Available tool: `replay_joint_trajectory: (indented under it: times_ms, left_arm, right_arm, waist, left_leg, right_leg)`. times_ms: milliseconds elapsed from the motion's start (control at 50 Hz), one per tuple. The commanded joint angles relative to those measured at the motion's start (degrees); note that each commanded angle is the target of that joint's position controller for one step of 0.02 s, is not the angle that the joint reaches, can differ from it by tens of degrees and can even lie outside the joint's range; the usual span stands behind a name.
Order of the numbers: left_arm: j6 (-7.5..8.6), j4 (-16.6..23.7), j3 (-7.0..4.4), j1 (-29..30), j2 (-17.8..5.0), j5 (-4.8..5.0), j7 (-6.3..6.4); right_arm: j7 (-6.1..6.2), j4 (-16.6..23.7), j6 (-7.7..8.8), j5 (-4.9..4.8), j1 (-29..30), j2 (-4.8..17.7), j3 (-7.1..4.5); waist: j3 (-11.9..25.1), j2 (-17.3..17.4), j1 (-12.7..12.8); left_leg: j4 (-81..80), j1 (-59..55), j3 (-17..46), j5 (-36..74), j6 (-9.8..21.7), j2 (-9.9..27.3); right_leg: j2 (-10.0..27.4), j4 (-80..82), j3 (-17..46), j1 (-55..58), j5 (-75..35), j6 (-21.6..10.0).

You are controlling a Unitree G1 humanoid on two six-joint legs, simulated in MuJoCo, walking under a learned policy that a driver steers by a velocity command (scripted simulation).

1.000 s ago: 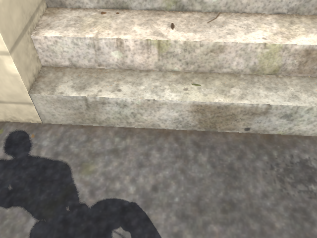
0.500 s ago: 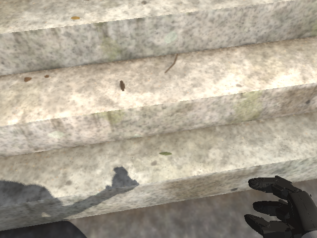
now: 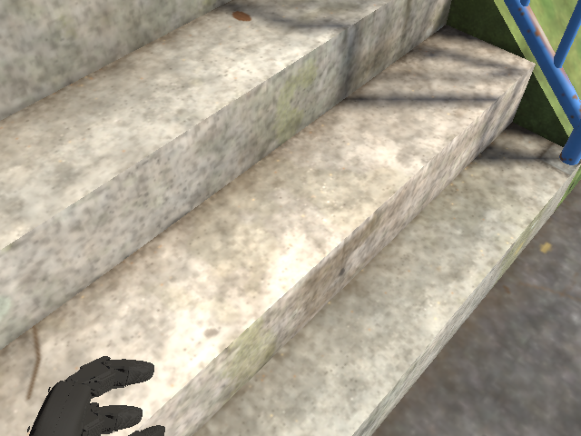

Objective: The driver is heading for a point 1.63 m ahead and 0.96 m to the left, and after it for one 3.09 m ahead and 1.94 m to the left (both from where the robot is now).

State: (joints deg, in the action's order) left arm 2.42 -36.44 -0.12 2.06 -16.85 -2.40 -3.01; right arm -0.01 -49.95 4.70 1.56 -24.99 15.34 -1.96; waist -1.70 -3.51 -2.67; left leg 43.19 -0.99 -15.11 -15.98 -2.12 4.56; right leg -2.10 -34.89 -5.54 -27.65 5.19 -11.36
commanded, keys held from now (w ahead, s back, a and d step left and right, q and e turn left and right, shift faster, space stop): w+q+shift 1.00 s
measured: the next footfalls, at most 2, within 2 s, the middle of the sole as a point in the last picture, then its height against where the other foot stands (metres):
left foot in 0.48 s outside the picture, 0.23 m higher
right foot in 0.82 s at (372, 350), level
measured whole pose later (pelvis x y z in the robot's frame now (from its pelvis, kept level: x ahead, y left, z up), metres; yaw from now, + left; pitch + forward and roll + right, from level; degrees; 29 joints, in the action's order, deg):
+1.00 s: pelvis +0.47 -0.05 +0.22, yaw +41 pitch +4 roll -4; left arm 7.7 -49.8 -2.4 -22.8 -12.2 -4.3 1.5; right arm 0.7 -29.3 0.4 1.7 -1.4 11.4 -2.5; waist 7.2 5.9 0.9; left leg 127.7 56.9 2.6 -15.7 6.5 -0.6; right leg 3.4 -36.4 -15.2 -16.4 22.7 1.1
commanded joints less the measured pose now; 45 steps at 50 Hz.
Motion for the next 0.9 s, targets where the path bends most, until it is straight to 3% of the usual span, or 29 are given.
replay_joint_trajectory:
  times_ms: [20, 40, 60, 100, 140, 180, 200, 260, 320, 340, 380, 400, 420, 440, 460, 500, 520, 560, 620, 720, 740, 760, 780, 800, 820, 840, 860, 880, 900]
  left_arm:
    - [0.39, -5.63, -4.99, -21.69, -15.13, -1.75, 1.48]
    - [-0.80, -3.31, -6.86, -23.14, -16.45, -1.81, 2.68]
    - [-1.03, -3.30, -6.67, -22.79, -15.69, -1.38, 3.29]
    - [0.64, -6.09, -3.96, -19.94, -8.77, -0.77, 3.44]
    - [2.38, -10.36, -1.70, -22.83, -3.04, -0.73, 3.09]
    - [3.66, -15.71, -1.12, -27.12, -1.76, -0.54, 2.27]
    - [4.27, -17.53, -0.89, -28.98, -1.10, -0.70, 2.17]
    - [4.95, -19.24, 0.67, -26.80, -0.29, 0.62, 2.56]
    - [4.84, -16.80, 0.92, -23.44, -3.63, 2.01, 4.73]
    - [4.85, -15.06, 0.24, -18.92, -6.65, 3.57, 5.45]
    - [6.20, -12.47, -2.53, -15.13, -15.61, 6.71, 7.81]
    - [4.65, -10.82, -3.58, -16.35, -16.51, 6.10, 7.41]
    - [3.28, -6.36, -3.58, -16.24, -12.64, 6.48, 6.67]
    - [3.01, -3.49, -3.65, -15.73, -10.83, 3.92, 5.46]
    - [2.92, 0.71, -1.70, -10.45, -2.64, -0.86, 3.92]
    - [2.88, 6.22, 1.87, -9.92, 7.27, -4.34, 2.89]
    - [2.17, 8.89, 2.91, -11.42, 9.16, -4.87, 2.33]
    - [1.18, 9.87, 3.00, -9.80, 7.76, -4.38, 2.66]
    - [1.46, 11.97, 2.78, -5.99, 5.75, -2.08, 2.86]
    - [0.55, 12.00, 1.91, -8.60, 3.30, 2.88, 1.92]
    - [0.52, 11.03, 0.76, -13.96, 2.75, 5.45, 3.03]
    - [0.50, 7.94, -0.28, -24.18, 1.68, 7.14, 4.32]
    - [1.10, 4.90, -1.38, -28.32, 0.50, 7.28, 5.32]
    - [1.72, 1.94, -2.03, -29.97, -0.95, 5.05, 5.76]
    - [2.07, 0.32, -1.12, -28.50, 1.61, 3.02, 4.73]
    - [3.02, 4.75, -2.03, -15.98, -5.25, -3.19, 4.96]
    - [3.92, 5.76, -3.59, -10.51, -5.04, -3.29, 5.26]
    - [4.50, 3.50, -3.49, -7.60, -3.71, -0.87, 5.80]
    - [5.48, -0.85, -2.96, -12.57, -1.82, -0.55, 5.27]
  right_arm:
    - [0.45, 11.07, 0.52, -0.22, 2.49, -1.82, 1.43]
    - [1.36, 11.94, 0.19, -2.91, 4.03, 3.30, 0.60]
    - [2.32, 13.06, 0.13, -2.51, 6.71, 3.15, 0.92]
    - [1.96, 12.09, -0.66, -0.44, 9.55, 0.60, 1.54]
    - [1.84, 13.53, -3.51, -1.05, 11.52, -4.03, 2.34]
    - [3.40, 17.43, -5.08, -1.63, 20.19, -9.68, 3.95]
    - [4.09, 19.27, -5.44, -0.38, 25.98, -11.92, 4.70]
    - [3.84, 21.46, -5.08, -1.14, 31.97, -12.74, 6.17]
    - [2.84, 18.32, -6.45, 0.61, 25.43, -8.34, 5.08]
    - [2.64, 15.17, -6.51, 0.16, 17.71, -6.29, 4.75]
    - [3.45, 13.98, -8.01, -2.39, 13.71, -1.41, 3.56]
    - [2.79, 13.14, -7.93, -2.58, 11.09, 0.55, 2.50]
    - [2.41, 10.67, -6.37, -4.06, 9.74, 3.98, 1.04]
    - [2.30, 10.29, -6.66, -3.95, 9.36, 7.26, -0.91]
    - [3.50, 13.06, -7.49, -0.66, 24.20, 6.53, -2.25]
    - [3.05, 10.05, -7.54, 1.43, 22.21, 1.28, -1.43]
    - [3.74, 8.32, -7.23, 1.51, 20.85, -1.53, 0.09]
    - [3.68, 5.78, -5.09, 2.12, 18.65, -2.21, 0.69]
    - [4.01, 5.01, -2.55, 1.05, 15.24, 3.71, -1.09]
    - [4.37, 11.77, -3.07, 0.16, 23.11, 6.21, -3.56]
    - [4.09, 13.39, -3.13, 0.97, 26.76, 5.60, -3.95]
    - [3.70, 15.51, -2.86, 1.65, 31.72, 4.41, -3.69]
    - [3.22, 18.03, -1.98, 2.53, 33.50, 0.70, -2.88]
    - [1.93, 19.11, -0.87, 3.32, 31.09, -3.40, -1.89]
    - [1.02, 21.15, 0.78, 2.87, 30.72, -8.63, -0.21]
    - [0.74, 22.76, 1.64, -0.17, 14.20, -8.97, 0.18]
    - [1.93, 22.44, 1.01, 1.26, 15.06, -5.11, -0.29]
    - [1.92, 25.27, 0.19, 2.00, 21.41, -2.37, -0.56]
    - [1.73, 27.48, -0.98, 2.54, 29.34, -1.19, -0.20]
  waist:
    - [8.89, -9.35, 2.85]
    - [24.19, -6.50, 8.76]
    - [20.70, 1.71, 6.82]
    - [10.00, 6.58, 2.07]
    - [3.98, 4.55, -0.38]
    - [-0.05, 2.15, 0.07]
    - [-1.89, 2.26, 0.27]
    - [-4.16, 8.46, -2.28]
    - [4.13, 6.12, -4.15]
    - [9.87, 0.11, -9.51]
    - [17.52, -7.29, -12.78]
    - [21.42, -7.66, -12.30]
    - [21.64, 0.31, -9.77]
    - [23.94, 14.42, -8.77]
    - [22.96, 23.70, -1.62]
    - [21.08, 1.34, 5.09]
    - [12.00, 0.06, 8.30]
    - [5.69, 2.01, 7.31]
    - [1.34, 1.31, 5.81]
    - [8.10, 9.00, 6.07]
    - [10.46, 14.31, 9.26]
    - [12.24, 12.33, 15.98]
    - [11.04, 6.49, 17.62]
    - [11.88, -3.48, 15.49]
    - [8.42, -5.02, 12.62]
    - [20.14, -15.64, -1.32]
    - [22.11, -4.67, -2.07]
    - [14.42, -0.81, -2.76]
    - [7.02, 5.08, 0.43]
  left_leg:
    - [58.27, 46.47, 8.99, -13.20, 3.67, -2.34]
    - [75.09, 49.80, 12.58, -5.76, 3.24, -4.99]
    - [81.58, 54.68, 14.07, -4.33, 2.86, -4.45]
    - [82.43, 56.86, 17.96, -5.57, 4.40, -4.10]
    - [90.06, 59.95, 19.95, -7.21, 6.25, -5.70]
    - [106.82, 75.69, 21.25, -12.84, 9.42, -8.19]
    - [112.77, 82.91, 20.83, -10.34, 11.09, -9.52]
    - [92.66, 79.54, 16.06, -4.08, 11.10, -9.34]
    - [77.70, 58.47, 4.87, -6.11, 10.57, -9.55]
    - [66.01, 43.06, 2.36, -7.35, 12.22, -11.04]
    - [45.30, 30.21, 5.37, -16.53, 11.75, -12.31]
    - [37.93, 26.64, 5.01, -25.00, 11.08, -16.41]
    - [25.41, 16.89, 8.12, -23.59, 13.33, -20.70]
    - [10.23, 4.41, 26.04, -11.52, 21.28, -15.70]
    - [-5.79, 11.57, 51.26, -15.70, 27.97, -9.01]
    - [-2.46, 21.62, 51.57, -21.74, 23.11, -10.43]
    - [-8.84, 34.82, 52.20, -22.66, 19.87, -9.82]
    - [-11.65, 36.12, 52.54, -21.17, 21.39, -10.00]
    - [-15.37, 32.68, 47.41, -18.66, 21.70, -9.64]
    - [-21.09, 47.62, 35.40, -15.04, 19.64, -11.02]
    - [-18.88, 53.94, 38.98, -11.46, 19.44, -10.11]
    - [-11.10, 53.66, 38.63, -10.26, 18.01, -10.31]
    - [2.22, 54.70, 36.90, -5.56, 15.66, -11.65]
    - [23.69, 53.48, 30.04, -5.01, 13.76, -15.14]
    - [47.27, 62.05, 27.56, -6.13, 12.03, -15.79]
    - [65.74, 67.01, 25.71, -0.45, 6.93, -12.38]
    - [83.16, 67.05, 19.49, 3.98, 5.04, -4.83]
    - [89.66, 70.54, 20.06, 5.68, 4.21, -2.57]
    - [88.79, 71.07, 22.64, 2.71, 5.19, -0.13]
  right_leg:
    - [15.48, -1.63, 24.78, 44.41, -55.24, -4.57]
    - [23.03, 9.33, 34.03, 50.23, -47.67, -12.69]
    - [23.57, 13.68, 32.94, 44.18, -29.90, -11.61]
    - [18.86, 14.46, 23.59, 28.00, -15.28, -5.58]
    - [18.25, 18.25, 18.41, 14.87, -2.18, -1.53]
    - [20.27, 21.52, 18.34, 14.62, 12.64, 0.01]
    - [21.26, 21.25, 17.64, 15.29, 2.25, 3.15]
    - [14.59, 26.54, 5.66, 8.20, -1.56, 10.70]
    - [11.04, 27.09, -7.02, 11.04, -56.12, 11.49]
    - [10.78, 23.61, -13.42, 11.06, -88.63, 12.29]
    - [17.08, 11.06, -9.77, 19.75, -120.64, 7.72]
    - [18.71, -1.23, -8.07, 24.53, -126.28, 5.76]
    - [13.56, -19.79, -7.25, 14.87, -111.63, 6.97]
    - [5.80, -47.21, -2.34, -5.71, -39.68, 8.93]
    - [-3.15, -73.84, 10.13, -16.75, -1.38, 10.92]
    - [-1.40, -81.96, 18.49, -20.77, -1.11, 9.02]
    - [-0.40, -75.54, 18.58, -21.94, 2.37, 9.83]
    - [-0.98, -80.08, 14.69, -28.77, 12.62, 11.81]
    - [1.95, -67.08, 12.46, -33.02, 18.85, 13.81]
    - [0.43, -22.22, 0.09, 7.12, 20.36, 12.68]
    - [2.68, -17.40, 2.55, 21.95, 10.35, 11.33]
    - [3.76, -6.25, 2.24, 29.60, 2.05, 10.70]
    - [4.40, 1.69, 0.85, 34.63, -0.91, 11.27]
    - [5.80, 4.72, 2.35, 36.40, 5.44, 12.78]
    - [10.17, 0.38, 11.44, 34.71, 9.86, 15.06]
    - [30.80, 14.96, 48.93, 36.09, 11.19, 7.75]
    - [36.93, 23.76, 59.03, 28.42, 44.67, -0.46]
    - [34.59, 25.23, 49.56, 22.05, 48.97, 0.26]
    - [30.38, 24.32, 37.55, 15.63, 38.22, 2.12]
Keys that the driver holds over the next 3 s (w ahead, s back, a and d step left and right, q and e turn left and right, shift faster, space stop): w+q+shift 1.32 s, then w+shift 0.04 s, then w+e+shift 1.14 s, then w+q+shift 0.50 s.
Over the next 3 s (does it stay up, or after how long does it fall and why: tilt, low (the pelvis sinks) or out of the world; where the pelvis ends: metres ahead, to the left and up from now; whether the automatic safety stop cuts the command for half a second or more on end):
stays up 1.36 0.47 1.05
